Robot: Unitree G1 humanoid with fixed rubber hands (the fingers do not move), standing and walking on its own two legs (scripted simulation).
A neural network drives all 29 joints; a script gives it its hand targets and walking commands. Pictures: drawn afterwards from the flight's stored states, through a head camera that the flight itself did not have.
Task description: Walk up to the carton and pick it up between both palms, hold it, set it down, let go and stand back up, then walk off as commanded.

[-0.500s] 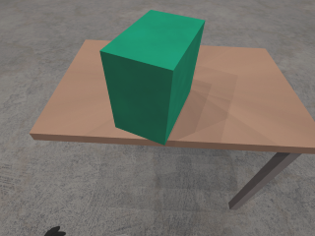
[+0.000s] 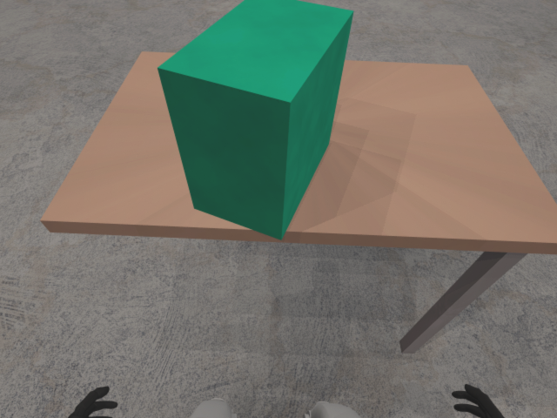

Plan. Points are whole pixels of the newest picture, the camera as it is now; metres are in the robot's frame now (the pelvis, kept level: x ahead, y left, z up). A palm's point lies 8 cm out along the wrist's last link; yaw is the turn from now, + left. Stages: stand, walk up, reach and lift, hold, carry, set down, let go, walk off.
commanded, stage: reach and lift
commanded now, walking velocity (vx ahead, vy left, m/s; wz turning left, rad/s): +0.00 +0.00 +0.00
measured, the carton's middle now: (268, 117) +0.54 +0.04 +0.13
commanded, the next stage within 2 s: none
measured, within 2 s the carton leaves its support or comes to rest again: neither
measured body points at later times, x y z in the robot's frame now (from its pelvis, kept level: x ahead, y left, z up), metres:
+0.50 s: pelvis +0.00 +0.04 +0.02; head -0.01 +0.08 +0.47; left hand +0.18 +0.31 -0.05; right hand +0.12 -0.21 -0.03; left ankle +0.06 +0.17 -0.70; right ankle +0.04 -0.08 -0.70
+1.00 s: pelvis +0.01 +0.06 +0.03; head -0.04 +0.10 +0.48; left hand +0.20 +0.32 +0.01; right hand +0.14 -0.17 +0.04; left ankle +0.06 +0.17 -0.70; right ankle +0.03 -0.08 -0.70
